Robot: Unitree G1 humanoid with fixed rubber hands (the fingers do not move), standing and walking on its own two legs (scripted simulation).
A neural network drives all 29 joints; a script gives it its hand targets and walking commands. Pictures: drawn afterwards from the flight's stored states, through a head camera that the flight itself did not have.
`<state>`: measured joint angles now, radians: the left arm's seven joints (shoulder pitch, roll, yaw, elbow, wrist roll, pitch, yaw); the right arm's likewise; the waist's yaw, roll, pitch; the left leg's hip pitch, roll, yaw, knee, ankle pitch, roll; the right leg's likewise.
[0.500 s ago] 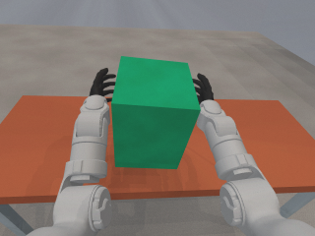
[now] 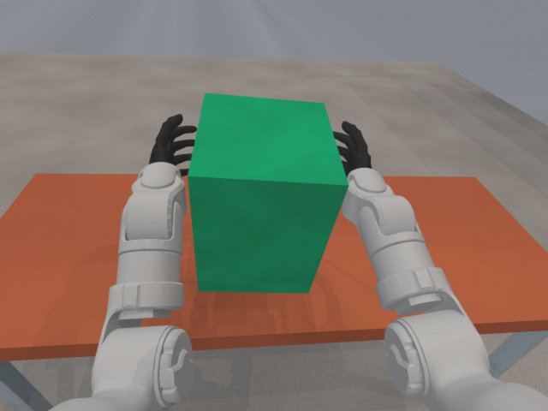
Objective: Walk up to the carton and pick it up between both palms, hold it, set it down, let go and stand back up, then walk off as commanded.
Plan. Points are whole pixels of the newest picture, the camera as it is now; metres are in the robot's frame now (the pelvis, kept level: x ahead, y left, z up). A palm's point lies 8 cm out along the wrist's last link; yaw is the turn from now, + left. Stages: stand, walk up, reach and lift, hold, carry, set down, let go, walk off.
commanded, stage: hold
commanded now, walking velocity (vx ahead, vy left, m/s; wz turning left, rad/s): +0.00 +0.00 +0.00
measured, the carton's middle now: (259, 199) +0.39 +0.02 +0.15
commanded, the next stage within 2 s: none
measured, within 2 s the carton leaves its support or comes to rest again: neither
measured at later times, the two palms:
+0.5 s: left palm (166, 166) +0.38 +0.15 +0.22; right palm (357, 171) +0.38 -0.12 +0.22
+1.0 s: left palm (167, 167) +0.38 +0.15 +0.22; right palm (358, 172) +0.38 -0.12 +0.22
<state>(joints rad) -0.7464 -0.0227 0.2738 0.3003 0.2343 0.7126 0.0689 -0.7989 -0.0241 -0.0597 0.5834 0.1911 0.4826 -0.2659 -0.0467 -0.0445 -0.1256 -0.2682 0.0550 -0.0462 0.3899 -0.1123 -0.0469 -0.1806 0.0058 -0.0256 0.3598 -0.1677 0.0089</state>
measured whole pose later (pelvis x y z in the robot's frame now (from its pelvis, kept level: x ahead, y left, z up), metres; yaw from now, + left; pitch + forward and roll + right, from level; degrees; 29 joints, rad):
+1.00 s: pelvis +0.00 +0.00 +0.00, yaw +0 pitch +0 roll -1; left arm -0.73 -0.02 0.27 0.24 0.23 0.76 0.05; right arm -0.79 -0.02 -0.05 0.53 0.21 0.53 -0.29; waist -0.06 -0.03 -0.13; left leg -0.27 0.05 -0.05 0.39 -0.12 -0.05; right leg -0.18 0.01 -0.03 0.36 -0.17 0.01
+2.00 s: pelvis +0.00 +0.00 +0.00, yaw +0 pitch +0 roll -1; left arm -0.72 -0.02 0.27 0.23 0.23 0.77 0.05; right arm -0.79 -0.02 -0.04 0.52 0.21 0.53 -0.29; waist -0.06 -0.03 -0.13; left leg -0.27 0.05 -0.05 0.39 -0.12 -0.05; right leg -0.18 0.01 -0.03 0.36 -0.17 0.01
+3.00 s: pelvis +0.00 +0.00 +0.00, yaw +0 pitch -1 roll -1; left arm -0.72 -0.02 0.27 0.23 0.23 0.77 0.05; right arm -0.79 -0.02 -0.04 0.52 0.21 0.54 -0.29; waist -0.06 -0.03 -0.13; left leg -0.26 0.05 -0.05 0.39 -0.12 -0.05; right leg -0.18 0.01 -0.03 0.36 -0.17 0.01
